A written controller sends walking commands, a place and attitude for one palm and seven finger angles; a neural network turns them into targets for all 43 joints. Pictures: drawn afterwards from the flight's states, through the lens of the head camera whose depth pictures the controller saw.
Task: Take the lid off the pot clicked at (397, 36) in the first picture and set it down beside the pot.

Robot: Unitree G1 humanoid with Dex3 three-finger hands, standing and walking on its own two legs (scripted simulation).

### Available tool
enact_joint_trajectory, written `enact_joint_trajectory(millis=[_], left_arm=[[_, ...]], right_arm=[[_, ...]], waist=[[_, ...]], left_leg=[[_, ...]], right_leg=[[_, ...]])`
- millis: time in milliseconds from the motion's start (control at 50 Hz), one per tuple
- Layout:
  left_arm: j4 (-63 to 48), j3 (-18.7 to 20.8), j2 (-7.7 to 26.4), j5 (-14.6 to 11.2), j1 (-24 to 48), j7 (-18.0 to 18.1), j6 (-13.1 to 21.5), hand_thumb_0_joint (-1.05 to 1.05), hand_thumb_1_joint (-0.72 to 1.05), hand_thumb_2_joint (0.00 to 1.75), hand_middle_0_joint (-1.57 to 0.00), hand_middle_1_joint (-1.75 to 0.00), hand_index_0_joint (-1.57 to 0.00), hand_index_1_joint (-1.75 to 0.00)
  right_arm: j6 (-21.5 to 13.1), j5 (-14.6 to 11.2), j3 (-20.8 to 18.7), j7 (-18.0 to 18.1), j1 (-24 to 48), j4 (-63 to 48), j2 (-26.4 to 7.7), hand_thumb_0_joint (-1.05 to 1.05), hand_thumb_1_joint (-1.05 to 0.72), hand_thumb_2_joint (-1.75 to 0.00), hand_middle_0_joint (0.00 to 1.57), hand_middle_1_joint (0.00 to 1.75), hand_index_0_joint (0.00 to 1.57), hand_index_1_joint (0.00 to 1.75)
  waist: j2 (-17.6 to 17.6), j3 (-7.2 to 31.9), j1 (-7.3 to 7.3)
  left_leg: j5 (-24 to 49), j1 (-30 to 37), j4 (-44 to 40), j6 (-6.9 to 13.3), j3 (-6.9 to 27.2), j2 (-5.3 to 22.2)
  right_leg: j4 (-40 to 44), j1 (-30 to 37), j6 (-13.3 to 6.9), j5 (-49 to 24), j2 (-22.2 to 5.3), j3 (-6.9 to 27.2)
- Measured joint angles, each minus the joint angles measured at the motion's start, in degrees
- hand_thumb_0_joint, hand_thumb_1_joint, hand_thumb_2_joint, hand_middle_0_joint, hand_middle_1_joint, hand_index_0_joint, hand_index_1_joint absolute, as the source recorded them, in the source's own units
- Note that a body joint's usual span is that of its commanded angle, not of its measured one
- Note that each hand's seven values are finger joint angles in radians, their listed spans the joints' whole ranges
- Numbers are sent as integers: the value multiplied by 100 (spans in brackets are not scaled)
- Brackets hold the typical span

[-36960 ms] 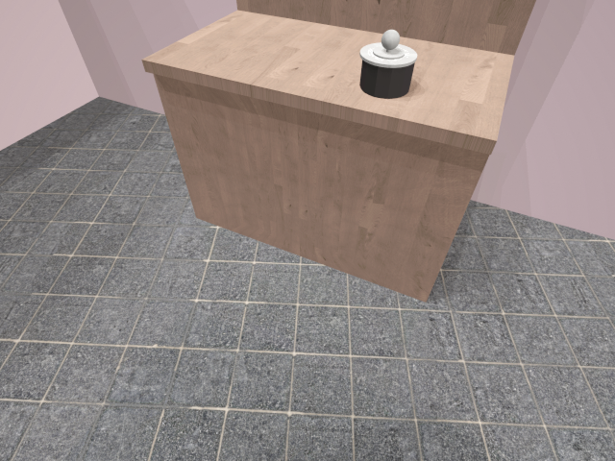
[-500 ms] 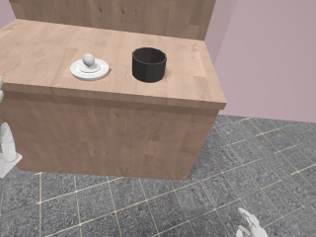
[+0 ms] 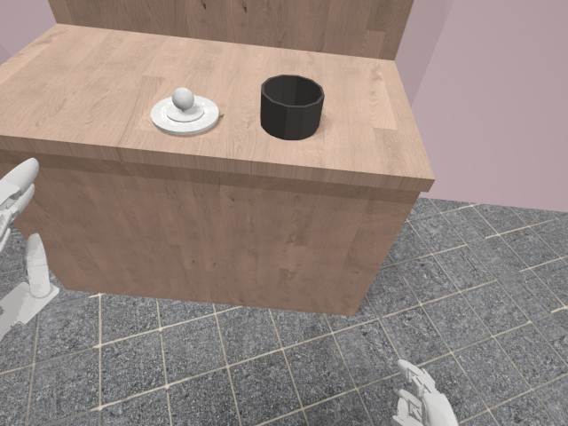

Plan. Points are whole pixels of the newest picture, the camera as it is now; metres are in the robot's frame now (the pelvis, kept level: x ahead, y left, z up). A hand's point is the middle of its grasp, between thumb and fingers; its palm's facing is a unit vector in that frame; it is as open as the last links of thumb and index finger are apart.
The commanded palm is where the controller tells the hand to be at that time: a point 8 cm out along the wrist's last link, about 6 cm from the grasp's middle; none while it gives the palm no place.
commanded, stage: let the arm hang, fingers relaxed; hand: left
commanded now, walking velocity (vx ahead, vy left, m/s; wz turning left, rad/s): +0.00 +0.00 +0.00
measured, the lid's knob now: (183, 98) +0.76 +0.27 +0.04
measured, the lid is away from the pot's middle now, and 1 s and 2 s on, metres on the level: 0.25 0.25 0.25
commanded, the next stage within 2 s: look to check the result in 1.08 s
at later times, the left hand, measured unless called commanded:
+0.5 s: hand out of the picture +0.00 +0.18 -0.18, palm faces +0.03 -0.98 -0.21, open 7.2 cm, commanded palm none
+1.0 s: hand out of the picture +0.07 +0.16 -0.18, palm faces +0.05 -0.98 -0.20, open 7.3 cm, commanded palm none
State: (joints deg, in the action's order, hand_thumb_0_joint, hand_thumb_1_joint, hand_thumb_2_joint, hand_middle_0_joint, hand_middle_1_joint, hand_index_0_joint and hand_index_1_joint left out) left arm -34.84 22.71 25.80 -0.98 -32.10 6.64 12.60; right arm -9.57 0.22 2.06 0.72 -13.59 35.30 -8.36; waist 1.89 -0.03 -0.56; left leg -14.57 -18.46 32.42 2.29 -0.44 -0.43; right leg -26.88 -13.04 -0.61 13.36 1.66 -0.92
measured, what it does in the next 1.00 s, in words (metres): shifts its weight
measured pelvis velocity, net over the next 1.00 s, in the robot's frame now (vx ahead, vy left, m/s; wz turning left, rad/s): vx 0.05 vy -0.02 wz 0.02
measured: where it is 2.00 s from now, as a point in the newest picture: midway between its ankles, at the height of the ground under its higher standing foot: outside the picture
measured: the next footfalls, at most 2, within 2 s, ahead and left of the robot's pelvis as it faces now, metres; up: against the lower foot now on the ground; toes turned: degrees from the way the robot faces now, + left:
none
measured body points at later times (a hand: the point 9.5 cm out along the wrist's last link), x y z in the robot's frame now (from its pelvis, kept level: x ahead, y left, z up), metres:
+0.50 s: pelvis +0.04 -0.01 +0.00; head +0.08 +0.01 +0.45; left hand +0.00 +0.23 -0.16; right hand +0.03 -0.25 -0.14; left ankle +0.03 +0.09 -0.73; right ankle +0.00 -0.12 -0.73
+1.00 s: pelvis +0.05 -0.02 +0.00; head +0.07 -0.01 +0.45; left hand +0.07 +0.21 -0.16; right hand +0.05 -0.23 -0.15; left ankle +0.03 +0.09 -0.73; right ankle +0.00 -0.12 -0.73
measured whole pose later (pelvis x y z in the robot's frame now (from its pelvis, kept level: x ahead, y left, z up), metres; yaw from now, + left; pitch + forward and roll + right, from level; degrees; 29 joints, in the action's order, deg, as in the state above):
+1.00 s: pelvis +0.05 -0.02 +0.00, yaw +1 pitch +0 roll +0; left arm 62.4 1.3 8.9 0.4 -14.0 3.1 -0.4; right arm 0.2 0.7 -2.4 2.6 -17.0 62.7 -6.4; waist 0.8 -2.6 -1.0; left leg -17.7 -10.7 28.9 1.3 0.6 -0.9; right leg -25.5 -5.9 -1.3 19.2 1.3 -1.7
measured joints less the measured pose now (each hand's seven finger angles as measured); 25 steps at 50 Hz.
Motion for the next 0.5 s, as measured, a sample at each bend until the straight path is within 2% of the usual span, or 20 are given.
enact_joint_trajectory(millis=[20, 40, 100, 160, 200, 260, 320, 400, 500], left_arm=[[599, -308, -69, 136, 318, -138, -22, 1, 89, 90, -21, -30, -20, -30], [1335, -630, -195, 221, 651, -257, -197, 1, 89, 90, -20, -30, -20, -30], [3877, -1301, -740, 333, 1442, -438, -976, 0, 90, 90, -20, -30, -20, -30], [6074, -1651, -1148, 333, 1764, -494, -1572, 1, 91, 90, -20, -30, -19, -30], [7128, -1873, -1340, 298, 1755, -543, -1757, 1, 91, 90, -19, -30, -19, -30], [8195, -2099, -1595, 198, 1621, -578, -1754, 1, 93, 90, -20, -30, -19, -30], [8710, -2022, -1457, 163, 1533, -516, -1591, -1, 100, 90, -21, -30, -20, -30], [9191, -2114, -1335, 160, 1330, -535, -1486, -1, 99, 90, -21, -30, -20, -30], [9595, -2179, -1372, 147, 1218, -475, -1437, 0, 95, 90, -20, -30, -20, -30]], right_arm=[[-7, -22, -116, -94, 66, 194, -109, 1, -90, -89, 20, 30, 21, 30], [114, -27, -215, -152, 133, 378, -224, 1, -90, -89, 20, 30, 21, 30], [595, 28, -383, -185, 228, 822, -450, 0, -90, -89, 20, 30, 21, 30], [864, 119, -431, -152, 136, 1052, -442, 0, -91, -89, 20, 30, 21, 30], [934, 162, -416, -103, 41, 1154, -377, 0, -91, -89, 20, 30, 21, 30], [934, 158, -366, -17, -144, 1368, -275, 0, -91, -89, 20, 30, 21, 30], [957, 120, -349, 60, -365, 1677, -169, 0, -91, -89, 20, 30, 20, 30], [1035, 69, -388, 109, -546, 2034, -101, 0, -91, -89, 20, 30, 20, 30], [1063, 39, -401, 122, -597, 2316, 3, 0, -91, -90, 19, 30, 20, 30]], waist=[[-120, 70, 14], [-233, 157, 26], [-403, 360, -11], [-239, 347, -121], [-47, 225, -185], [192, -25, -179], [276, -243, -61], [147, -369, 9], [-52, -421, 5]], left_leg=[[-59, -140, 152, 0, 64, -29], [-130, -256, 307, 8, 112, -69], [-375, -398, 694, 58, 180, -177], [-581, -311, 894, 70, 160, -232], [-640, -201, 874, 73, 107, -230], [-593, -41, 660, 58, 54, -177], [-454, 72, 375, -3, 121, -107], [-345, 204, 108, -64, 182, -55], [-310, 370, -69, -77, 188, -49]], right_leg=[[-187, -128, 24, 116, -24, -70], [-393, -242, 45, 281, -61, -125], [-885, -386, 74, 706, -163, -208], [-1185, -343, 82, 963, -223, -193], [-1236, -285, 92, 1029, -226, -137], [-1047, -166, 65, 958, -175, -72], [-648, 5, 27, 761, -96, -125], [-246, 206, -46, 601, -35, -174], [-26, 390, -57, 542, -25, -174]])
